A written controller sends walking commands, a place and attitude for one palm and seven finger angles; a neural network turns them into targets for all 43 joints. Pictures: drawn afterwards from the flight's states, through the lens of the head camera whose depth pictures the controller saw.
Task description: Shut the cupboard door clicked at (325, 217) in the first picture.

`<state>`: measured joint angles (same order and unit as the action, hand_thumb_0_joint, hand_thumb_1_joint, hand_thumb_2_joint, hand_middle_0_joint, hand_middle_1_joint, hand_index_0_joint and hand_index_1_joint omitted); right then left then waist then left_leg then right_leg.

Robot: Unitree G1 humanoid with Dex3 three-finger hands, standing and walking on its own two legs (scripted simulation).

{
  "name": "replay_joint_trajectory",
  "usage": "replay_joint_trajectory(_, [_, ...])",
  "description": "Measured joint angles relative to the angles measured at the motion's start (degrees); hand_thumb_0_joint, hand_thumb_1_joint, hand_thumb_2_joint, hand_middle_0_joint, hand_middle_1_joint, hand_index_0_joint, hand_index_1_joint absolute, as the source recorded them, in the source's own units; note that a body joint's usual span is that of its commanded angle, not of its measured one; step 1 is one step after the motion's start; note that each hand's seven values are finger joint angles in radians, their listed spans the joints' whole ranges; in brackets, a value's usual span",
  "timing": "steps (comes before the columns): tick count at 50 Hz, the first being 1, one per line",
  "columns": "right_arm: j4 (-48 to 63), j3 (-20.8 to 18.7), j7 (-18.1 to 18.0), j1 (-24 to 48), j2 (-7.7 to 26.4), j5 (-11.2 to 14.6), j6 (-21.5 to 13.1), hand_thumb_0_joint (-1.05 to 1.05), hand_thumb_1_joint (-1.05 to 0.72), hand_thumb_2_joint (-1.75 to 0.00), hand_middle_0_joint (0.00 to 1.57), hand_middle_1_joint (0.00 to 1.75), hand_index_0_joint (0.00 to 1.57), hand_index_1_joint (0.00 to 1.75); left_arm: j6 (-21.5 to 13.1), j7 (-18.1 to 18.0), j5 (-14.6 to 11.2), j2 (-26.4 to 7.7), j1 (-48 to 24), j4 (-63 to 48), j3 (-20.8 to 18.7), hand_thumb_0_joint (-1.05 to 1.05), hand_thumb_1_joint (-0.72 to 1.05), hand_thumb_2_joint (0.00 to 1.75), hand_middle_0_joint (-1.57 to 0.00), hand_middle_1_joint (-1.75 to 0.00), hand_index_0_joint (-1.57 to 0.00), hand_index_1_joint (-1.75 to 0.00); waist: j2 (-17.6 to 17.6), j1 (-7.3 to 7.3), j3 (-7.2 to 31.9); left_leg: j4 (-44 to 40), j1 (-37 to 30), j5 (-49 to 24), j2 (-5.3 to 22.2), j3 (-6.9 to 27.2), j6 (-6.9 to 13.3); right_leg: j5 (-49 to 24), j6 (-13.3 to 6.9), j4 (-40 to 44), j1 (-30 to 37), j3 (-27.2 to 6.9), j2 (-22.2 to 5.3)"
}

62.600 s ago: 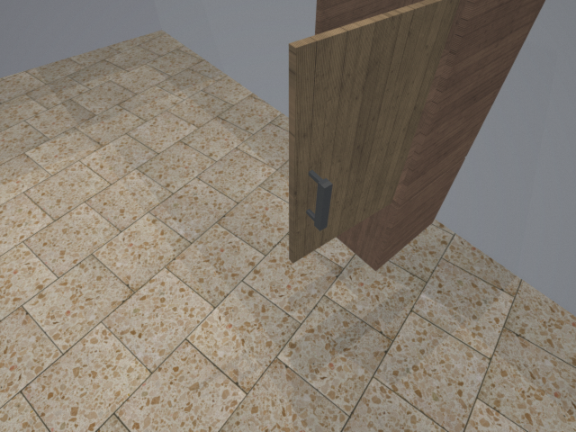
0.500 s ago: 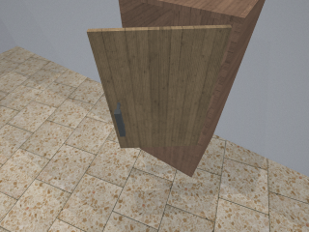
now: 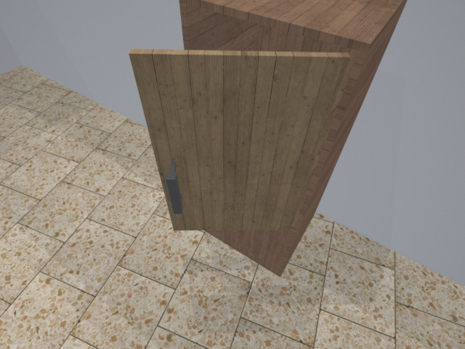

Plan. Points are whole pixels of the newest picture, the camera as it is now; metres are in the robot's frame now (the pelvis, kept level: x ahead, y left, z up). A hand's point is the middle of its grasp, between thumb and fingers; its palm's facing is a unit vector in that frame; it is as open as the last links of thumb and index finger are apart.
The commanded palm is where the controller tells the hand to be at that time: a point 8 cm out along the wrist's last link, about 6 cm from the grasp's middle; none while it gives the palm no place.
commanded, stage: shuffle to correct the standing spot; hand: left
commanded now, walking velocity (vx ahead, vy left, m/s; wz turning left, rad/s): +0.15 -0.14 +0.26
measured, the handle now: (175, 188) +0.50 +0.17 -0.09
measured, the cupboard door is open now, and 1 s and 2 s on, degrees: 34 34 34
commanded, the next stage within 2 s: come to a stop and stand still in 0.12 s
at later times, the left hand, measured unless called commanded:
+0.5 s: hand out of the picture +0.00 +0.13 -0.18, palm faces +0.06 -0.98 -0.18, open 7.3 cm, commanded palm none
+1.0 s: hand out of the picture +0.10 +0.15 -0.16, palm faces +0.01 -0.96 -0.27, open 7.3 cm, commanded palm none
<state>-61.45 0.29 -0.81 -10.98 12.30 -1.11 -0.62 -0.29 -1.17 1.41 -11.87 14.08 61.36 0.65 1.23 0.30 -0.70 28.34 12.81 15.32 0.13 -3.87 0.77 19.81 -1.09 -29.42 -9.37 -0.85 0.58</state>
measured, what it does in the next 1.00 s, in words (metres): steps on the spot: left foot, then right foot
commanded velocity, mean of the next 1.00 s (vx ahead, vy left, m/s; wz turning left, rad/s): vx -0.01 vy -0.01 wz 0.01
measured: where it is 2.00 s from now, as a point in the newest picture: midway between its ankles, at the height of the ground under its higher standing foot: outside the picture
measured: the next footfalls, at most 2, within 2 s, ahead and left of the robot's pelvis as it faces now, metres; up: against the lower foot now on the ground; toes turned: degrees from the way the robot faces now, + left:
left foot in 0.50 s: +0.11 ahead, +0.08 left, +0.00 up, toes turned +4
right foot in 0.72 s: +0.08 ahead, -0.16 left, +0.00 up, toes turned +0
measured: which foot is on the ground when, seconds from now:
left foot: down 0.00-0.32, up 0.34-0.48, down 0.50-1.00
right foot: down 0.00-0.54, up 0.56-0.70, down 0.72-1.00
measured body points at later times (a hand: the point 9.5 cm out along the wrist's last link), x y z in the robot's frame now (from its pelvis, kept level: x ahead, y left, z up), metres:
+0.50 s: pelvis +0.06 -0.02 -0.01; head +0.11 -0.02 +0.44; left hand +0.00 +0.19 -0.17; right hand +0.12 -0.26 -0.16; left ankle +0.07 +0.08 -0.73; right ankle -0.04 -0.10 -0.73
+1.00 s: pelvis +0.03 -0.04 +0.00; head +0.01 -0.05 +0.45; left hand +0.10 +0.20 -0.14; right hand +0.10 -0.28 -0.15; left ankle +0.07 +0.08 -0.74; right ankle +0.04 -0.16 -0.74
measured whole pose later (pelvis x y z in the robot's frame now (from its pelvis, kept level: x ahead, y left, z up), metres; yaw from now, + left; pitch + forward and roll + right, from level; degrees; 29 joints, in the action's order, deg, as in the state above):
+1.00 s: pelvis +0.03 -0.04 +0.00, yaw +1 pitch -3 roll +0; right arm -55.2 -0.9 -0.1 -13.3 11.5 -1.0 0.7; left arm 0.0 -1.8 1.3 -11.5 13.4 55.4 0.6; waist -1.4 1.3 0.3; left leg 30.6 14.7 12.7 0.8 -2.9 0.3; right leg 17.6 -0.4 -32.4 -11.6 1.7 -1.1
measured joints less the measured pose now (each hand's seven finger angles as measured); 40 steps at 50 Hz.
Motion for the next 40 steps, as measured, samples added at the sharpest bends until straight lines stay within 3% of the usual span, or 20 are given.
replay_joint_trajectory(11, [-1.0,0.2,-0.8,-2.7,-3.5,-0.2,-0.3,0.01,-0.91,-0.90,0.20,0.30,0.20,0.29,0.2,0.4,0.2,1.2,5.2,1.1,-1.0,0.00,0.91,0.90,-0.20,-0.30,-0.20,-0.30,0.9,-0.55,-0.3,6.8,1.4,6.3,0.8,1.4,-0.9,5.7,-1.2,-5.1,-0.2,1.5,0.8])
replay_joint_trajectory(15, [-0.9,-0.4,-1.5,-3.4,-3.5,-0.1,-0.2,0.01,-0.91,-0.90,0.20,0.30,0.20,0.30,0.4,0.2,0.3,1.9,6.3,1.1,-1.8,0.00,0.91,0.90,-0.20,-0.30,-0.20,-0.30,0.0,-0.73,-0.7,9.7,2.4,8.7,2.1,1.4,-1.6,7.8,-1.9,-6.3,-0.5,3.6,1.3])
replay_joint_trajectory(20, [-1.9,-0.6,-1.7,-2.0,-3.4,0.9,1.3,0.01,-0.91,-0.90,0.20,0.30,0.20,0.29,-1.7,-1.4,0.7,3.1,6.8,1.0,-1.6,0.00,0.91,0.90,-0.20,-0.30,-0.20,-0.30,-0.6,-1.63,-2.6,19.6,7.3,14.1,2.0,1.9,-0.1,6.1,-2.9,-3.1,1.9,5.0,2.2])
replay_joint_trajectory(23, [-1.2,-0.9,-1.5,0.3,-3.1,1.3,1.4,0.01,-0.91,-0.90,0.20,0.30,0.20,0.29,-1.4,-1.5,0.6,3.8,7.5,0.7,-1.0,0.00,0.91,0.90,-0.20,-0.30,-0.20,-0.30,0.0,-2.29,-3.8,15.0,7.8,10.4,0.6,0.8,0.1,4.8,-3.2,-2.7,2.7,4.5,1.8])
replay_joint_trajectory(26, [0.7,-1.3,-1.5,2.0,-3.1,1.0,0.9,0.01,-0.91,-0.90,0.19,0.30,0.20,0.29,-0.2,-1.5,-0.1,4.1,8.3,0.6,-0.9,0.00,0.91,0.90,-0.20,-0.30,-0.20,-0.30,0.2,-1.82,-4.3,6.5,5.0,-1.0,-0.1,-0.6,0.7,4.5,-2.2,-6.9,1.7,4.2,1.6])
replay_joint_trajectory(29, [2.6,-1.2,-1.6,2.5,-3.9,0.8,-0.2,0.01,-0.91,-0.90,0.19,0.30,0.20,0.29,1.4,-1.8,-0.6,3.8,6.7,0.5,-1.3,0.00,0.91,0.90,-0.20,-0.30,-0.20,-0.30,1.3,-1.47,-4.4,4.6,3.2,1.1,-0.6,-1.6,1.7,9.0,0.2,-18.5,-3.6,3.1,0.6])
replay_joint_trajectory(31, [3.4,-0.9,-1.7,2.5,-4.1,0.6,-0.4,0.00,-0.91,-0.90,0.19,0.30,0.20,0.29,2.1,-1.7,-0.6,3.5,4.5,-0.4,-1.7,0.00,0.91,0.90,-0.20,-0.30,-0.20,-0.30,0.9,-1.33,-4.5,3.0,2.6,0.4,-0.8,-1.3,1.9,12.0,0.6,-22.0,-6.5,2.4,0.0])
replay_joint_trajectory(34, [3.8,-1.1,-1.6,2.5,-3.8,0.4,0.1,0.00,-0.92,-0.90,0.20,0.30,0.20,0.29,2.0,-1.4,-0.2,3.0,1.2,-2.5,-2.0,0.00,0.91,0.90,-0.20,-0.30,-0.20,-0.30,0.0,-1.59,-4.1,1.2,2.6,-1.3,-0.9,-0.4,1.5,8.7,0.9,-17.6,-7.9,2.4,-2.0])
replay_joint_trajectory(35, [3.9,-1.1,-1.3,2.5,-3.4,0.6,0.3,0.00,-0.92,-0.90,0.20,0.30,0.20,0.29,1.2,-1.6,-0.2,2.9,0.6,-3.1,-1.8,0.00,0.91,0.90,-0.20,-0.30,-0.20,-0.30,-0.6,-1.75,-3.7,2.1,3.3,-1.2,-0.5,0.0,1.2,4.7,1.0,-12.7,-7.2,2.2,-2.2])
replay_joint_trajectory(36, [4.4,-1.1,-0.8,2.4,-3.0,0.7,0.5,0.00,-0.92,-0.90,0.20,0.30,0.20,0.30,0.0,-1.7,0.1,2.6,0.4,-3.9,-1.6,0.00,0.91,0.90,-0.20,-0.30,-0.20,-0.30,-0.7,-1.76,-3.4,4.6,4.7,-0.5,-0.4,0.2,1.0,-5.2,1.0,-6.5,-5.9,1.9,-2.7])
replay_joint_trajectory(37, [5.0,-1.2,-0.4,2.2,-2.7,0.9,0.7,0.00,-0.92,-0.90,0.20,0.30,0.20,0.30,-1.0,-1.7,0.2,2.2,0.3,-4.4,-1.5,0.00,0.91,0.90,-0.20,-0.30,-0.20,-0.30,-0.9,-1.57,-3.1,7.1,5.7,0.7,-0.1,0.6,0.6,-6.2,1.2,-5.3,-5.2,2.1,-2.6])
replay_joint_trajectory(40, [6.0,-1.8,0.1,1.9,-2.2,0.7,0.9,0.00,-0.92,-0.90,0.20,0.30,0.20,0.30,-1.3,-1.6,0.2,1.7,-0.4,-4.4,-0.9,0.00,0.91,0.90,-0.20,-0.30,-0.20,-0.30,-1.5,-0.35,-2.8,7.4,4.0,0.9,0.1,1.4,-0.3,0.8,1.2,-7.2,-3.6,2.9,-2.4])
